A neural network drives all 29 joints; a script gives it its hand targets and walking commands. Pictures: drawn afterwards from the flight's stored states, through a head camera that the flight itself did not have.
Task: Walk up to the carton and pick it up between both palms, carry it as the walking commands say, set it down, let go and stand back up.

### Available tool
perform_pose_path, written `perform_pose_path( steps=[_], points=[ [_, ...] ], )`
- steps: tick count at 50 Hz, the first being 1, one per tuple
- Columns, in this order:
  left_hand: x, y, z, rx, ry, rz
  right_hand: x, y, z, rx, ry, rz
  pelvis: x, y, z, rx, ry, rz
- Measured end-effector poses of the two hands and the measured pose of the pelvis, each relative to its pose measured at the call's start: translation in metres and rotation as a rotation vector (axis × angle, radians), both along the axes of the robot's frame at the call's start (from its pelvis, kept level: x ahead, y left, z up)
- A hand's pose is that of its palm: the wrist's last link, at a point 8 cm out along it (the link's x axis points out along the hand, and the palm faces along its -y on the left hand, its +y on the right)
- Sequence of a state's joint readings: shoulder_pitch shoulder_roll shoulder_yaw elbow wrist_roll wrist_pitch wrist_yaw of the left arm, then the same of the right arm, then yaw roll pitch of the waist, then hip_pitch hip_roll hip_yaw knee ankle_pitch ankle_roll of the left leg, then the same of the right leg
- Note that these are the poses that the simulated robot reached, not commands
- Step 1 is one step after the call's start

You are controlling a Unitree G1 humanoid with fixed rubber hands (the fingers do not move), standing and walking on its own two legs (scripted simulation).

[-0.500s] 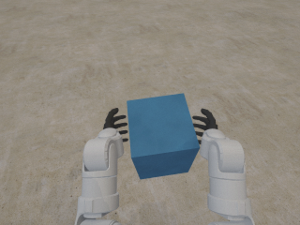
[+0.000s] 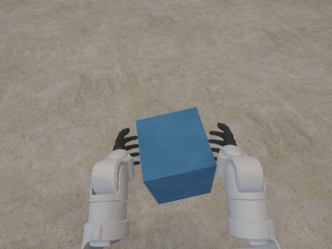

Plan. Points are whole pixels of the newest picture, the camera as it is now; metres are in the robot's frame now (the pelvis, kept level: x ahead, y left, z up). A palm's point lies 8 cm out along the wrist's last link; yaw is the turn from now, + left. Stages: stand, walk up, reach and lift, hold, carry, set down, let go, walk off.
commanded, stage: carry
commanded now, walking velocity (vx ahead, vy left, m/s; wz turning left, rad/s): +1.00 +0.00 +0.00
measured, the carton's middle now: (176, 159) +0.35 +0.00 -0.01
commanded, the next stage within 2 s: none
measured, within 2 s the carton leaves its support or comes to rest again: neither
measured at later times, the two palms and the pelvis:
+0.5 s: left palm (136, 50) +0.79 +0.16 +0.08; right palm (199, 50) +0.77 -0.09 +0.09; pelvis +0.47 +0.06 +0.01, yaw -5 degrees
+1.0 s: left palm out of the picture +1.34 +0.24 +0.10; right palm out of the picture +1.32 +0.00 +0.10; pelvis +1.01 +0.13 +0.01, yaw -4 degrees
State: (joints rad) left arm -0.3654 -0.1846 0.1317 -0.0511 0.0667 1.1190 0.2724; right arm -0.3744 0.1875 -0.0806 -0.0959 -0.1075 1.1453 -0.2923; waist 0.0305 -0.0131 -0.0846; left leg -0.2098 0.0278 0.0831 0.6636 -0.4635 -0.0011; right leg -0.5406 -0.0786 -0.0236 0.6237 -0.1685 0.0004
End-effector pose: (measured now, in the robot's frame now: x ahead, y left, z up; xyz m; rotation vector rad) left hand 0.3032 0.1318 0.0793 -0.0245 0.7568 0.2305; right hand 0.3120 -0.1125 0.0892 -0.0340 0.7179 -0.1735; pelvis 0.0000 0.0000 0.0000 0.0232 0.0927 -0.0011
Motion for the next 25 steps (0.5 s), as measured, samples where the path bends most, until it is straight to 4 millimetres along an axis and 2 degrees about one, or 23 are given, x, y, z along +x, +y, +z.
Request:
perform_pose_path(
  steps=[5, 10, 15, 19, 22, 25],
  points=[
    [0.083, 0.003, 0.015, 0.001, -0.011, 0.004, 0.083, 0.003, 0.013, 0.003, -0.013, 0.002, 0.084, 0.002, 0.011, -0.015, -0.023, 0.006],
    [0.171, 0.02, 0.028, -0.006, -0.047, 0.009, 0.171, 0.02, 0.027, -0.005, -0.048, 0.009, 0.176, 0.018, 0.01, -0.003, -0.035, 0.012],
    [0.275, 0.04, 0.028, -0.022, -0.088, -0.011, 0.269, 0.04, 0.03, -0.022, -0.084, -0.004, 0.282, 0.043, -0.005, 0.005, 0.002, -0.01],
    [0.36, 0.042, 0.032, -0.002, -0.044, -0.055, 0.345, 0.042, 0.029, -0.005, -0.04, -0.044, 0.36, 0.056, 0.008, -0.049, 0.041, -0.044],
    [0.424, 0.033, 0.022, 0.008, -0.006, -0.098, 0.398, 0.034, 0.018, 0.001, 0.0, -0.095, 0.414, 0.062, 0.012, -0.068, 0.046, -0.089],
    [0.487, 0.026, 0.001, -0.009, 0.037, -0.118, 0.455, 0.027, 0.0, -0.014, 0.048, -0.119, 0.472, 0.061, 0.007, -0.075, 0.024, -0.084]
  ],
)
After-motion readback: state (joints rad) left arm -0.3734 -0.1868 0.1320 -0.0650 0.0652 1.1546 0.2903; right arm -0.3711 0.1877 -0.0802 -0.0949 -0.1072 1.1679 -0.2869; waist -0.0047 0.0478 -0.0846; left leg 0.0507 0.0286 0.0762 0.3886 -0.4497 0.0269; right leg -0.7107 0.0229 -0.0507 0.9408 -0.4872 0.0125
